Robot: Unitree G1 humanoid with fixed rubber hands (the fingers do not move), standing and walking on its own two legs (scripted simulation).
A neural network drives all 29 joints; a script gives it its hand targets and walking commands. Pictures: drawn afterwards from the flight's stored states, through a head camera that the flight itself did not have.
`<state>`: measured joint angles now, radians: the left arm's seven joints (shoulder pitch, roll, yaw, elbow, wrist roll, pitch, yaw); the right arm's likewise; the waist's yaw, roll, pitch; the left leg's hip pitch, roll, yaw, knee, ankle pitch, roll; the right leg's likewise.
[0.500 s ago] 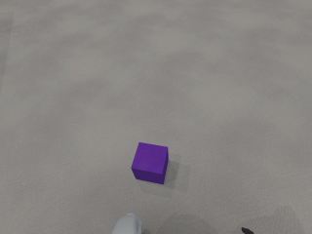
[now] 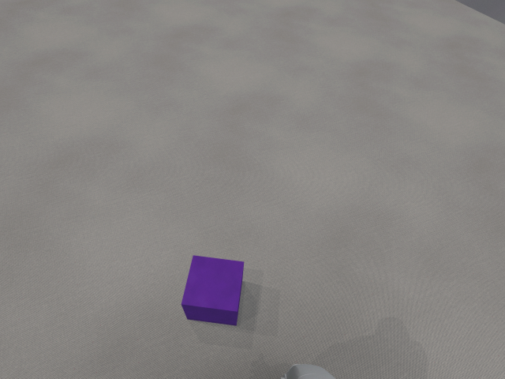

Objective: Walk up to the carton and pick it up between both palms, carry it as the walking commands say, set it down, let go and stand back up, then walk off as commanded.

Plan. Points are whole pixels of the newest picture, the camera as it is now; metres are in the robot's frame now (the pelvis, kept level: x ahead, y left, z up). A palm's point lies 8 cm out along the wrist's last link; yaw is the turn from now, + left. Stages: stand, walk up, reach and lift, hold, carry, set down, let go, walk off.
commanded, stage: walk up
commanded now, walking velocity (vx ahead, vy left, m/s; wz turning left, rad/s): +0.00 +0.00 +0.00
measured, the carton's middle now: (215, 291) +0.48 +0.08 -0.69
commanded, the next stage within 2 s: none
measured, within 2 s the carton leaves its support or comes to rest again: neither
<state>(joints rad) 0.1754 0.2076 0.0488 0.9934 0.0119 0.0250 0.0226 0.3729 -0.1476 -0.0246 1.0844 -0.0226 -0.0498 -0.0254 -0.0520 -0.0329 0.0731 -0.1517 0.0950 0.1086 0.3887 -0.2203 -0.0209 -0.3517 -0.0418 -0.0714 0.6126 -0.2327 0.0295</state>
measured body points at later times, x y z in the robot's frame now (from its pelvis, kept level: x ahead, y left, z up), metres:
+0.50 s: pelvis +0.01 +0.01 +0.00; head +0.04 -0.01 +0.45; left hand -0.04 +0.29 -0.13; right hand +0.05 -0.25 -0.16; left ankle -0.01 +0.17 -0.68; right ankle +0.05 -0.12 -0.75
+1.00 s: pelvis +0.04 +0.14 +0.00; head +0.06 +0.16 +0.45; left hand +0.15 +0.36 -0.16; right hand +0.00 -0.08 -0.15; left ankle +0.03 +0.24 -0.75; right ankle +0.04 +0.03 -0.72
